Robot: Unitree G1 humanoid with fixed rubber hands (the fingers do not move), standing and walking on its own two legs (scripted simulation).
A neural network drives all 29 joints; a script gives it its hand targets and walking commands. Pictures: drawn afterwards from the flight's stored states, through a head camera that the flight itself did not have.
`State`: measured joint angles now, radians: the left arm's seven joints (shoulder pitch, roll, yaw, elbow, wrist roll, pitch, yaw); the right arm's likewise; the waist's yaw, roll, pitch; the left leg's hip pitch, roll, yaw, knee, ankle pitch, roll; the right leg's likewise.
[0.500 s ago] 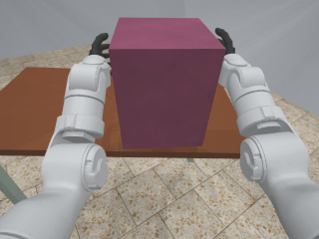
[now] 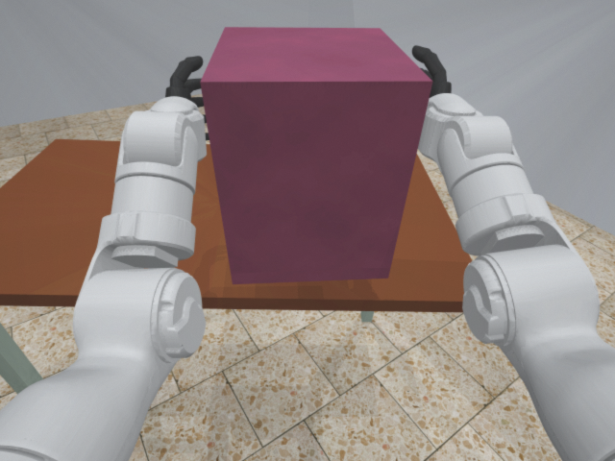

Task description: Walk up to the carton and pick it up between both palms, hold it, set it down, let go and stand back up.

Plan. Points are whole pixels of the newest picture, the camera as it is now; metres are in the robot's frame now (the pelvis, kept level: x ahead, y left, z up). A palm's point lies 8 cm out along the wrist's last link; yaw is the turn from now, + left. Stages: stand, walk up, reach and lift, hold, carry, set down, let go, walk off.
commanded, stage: hold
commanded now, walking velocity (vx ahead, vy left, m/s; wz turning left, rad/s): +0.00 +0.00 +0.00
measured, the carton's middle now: (307, 154) +0.41 +0.00 +0.25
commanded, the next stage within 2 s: none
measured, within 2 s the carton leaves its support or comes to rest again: neither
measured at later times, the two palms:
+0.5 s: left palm (169, 105) +0.38 +0.15 +0.32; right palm (438, 92) +0.39 -0.14 +0.34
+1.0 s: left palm (168, 101) +0.38 +0.15 +0.32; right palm (438, 90) +0.39 -0.14 +0.34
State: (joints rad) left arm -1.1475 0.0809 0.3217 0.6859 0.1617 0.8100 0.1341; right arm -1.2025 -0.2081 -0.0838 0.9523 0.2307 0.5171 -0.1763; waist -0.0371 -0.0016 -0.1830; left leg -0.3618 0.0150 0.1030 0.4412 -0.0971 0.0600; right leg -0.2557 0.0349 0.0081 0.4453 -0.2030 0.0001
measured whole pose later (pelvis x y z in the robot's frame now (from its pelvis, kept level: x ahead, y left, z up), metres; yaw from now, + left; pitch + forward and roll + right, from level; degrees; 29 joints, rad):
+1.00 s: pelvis +0.00 +0.00 +0.00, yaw +0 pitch +1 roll -2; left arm -1.17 0.10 0.34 0.68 0.19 0.87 0.09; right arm -1.25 -0.21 -0.07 0.95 0.25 0.60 -0.20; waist -0.04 0.00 -0.23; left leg -0.36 0.01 0.10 0.44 -0.10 0.06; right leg -0.26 0.04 0.01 0.45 -0.20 0.00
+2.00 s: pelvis +0.00 +0.00 +0.00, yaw +0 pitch +1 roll -2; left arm -1.18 0.10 0.36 0.68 0.21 0.87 0.07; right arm -1.26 -0.21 -0.07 0.95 0.25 0.61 -0.21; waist -0.04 0.00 -0.23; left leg -0.36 0.01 0.10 0.44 -0.10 0.06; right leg -0.26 0.04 0.01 0.45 -0.20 0.00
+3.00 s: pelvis +0.00 +0.00 +0.00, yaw +0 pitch +1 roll -2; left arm -1.19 0.10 0.36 0.68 0.22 0.87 0.07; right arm -1.26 -0.21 -0.08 0.95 0.25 0.62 -0.21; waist -0.04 0.00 -0.23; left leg -0.36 0.01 0.10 0.44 -0.10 0.06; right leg -0.26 0.04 0.01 0.45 -0.20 0.00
